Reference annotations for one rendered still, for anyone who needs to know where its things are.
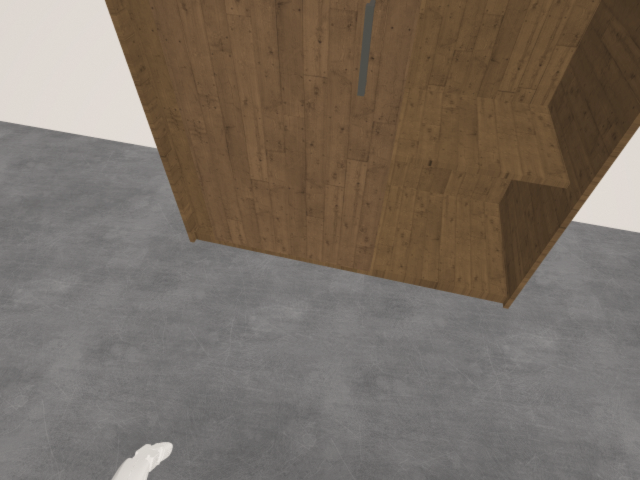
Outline robot left hand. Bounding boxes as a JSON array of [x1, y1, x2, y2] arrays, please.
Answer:
[[112, 442, 173, 480]]

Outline wardrobe door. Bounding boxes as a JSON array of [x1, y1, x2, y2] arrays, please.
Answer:
[[124, 0, 213, 231], [149, 0, 422, 272]]

